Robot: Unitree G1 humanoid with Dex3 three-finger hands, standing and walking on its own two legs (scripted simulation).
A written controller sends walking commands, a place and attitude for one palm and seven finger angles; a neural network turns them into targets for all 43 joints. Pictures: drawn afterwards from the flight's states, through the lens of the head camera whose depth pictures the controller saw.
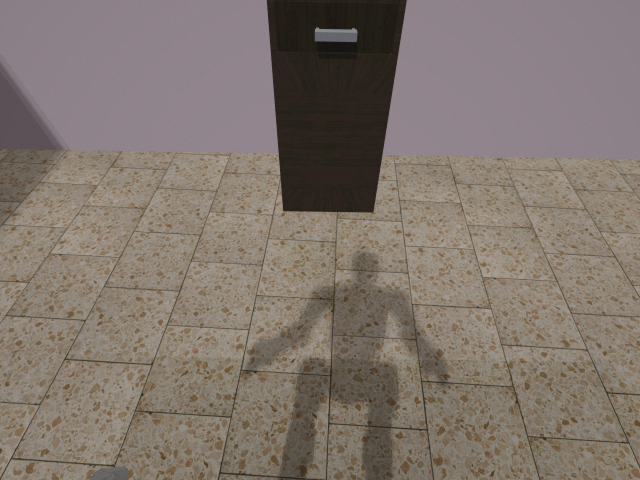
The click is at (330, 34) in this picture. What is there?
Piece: drawer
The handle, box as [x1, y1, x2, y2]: [315, 28, 357, 41]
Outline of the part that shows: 315,29 315,40 356,41 357,33 354,28 352,28 351,30 318,28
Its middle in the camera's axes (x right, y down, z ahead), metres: +0.04 -0.65 +1.21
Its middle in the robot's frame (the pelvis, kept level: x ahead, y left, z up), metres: +1.35 +0.03 +0.03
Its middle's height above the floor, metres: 0.80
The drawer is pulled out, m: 0.00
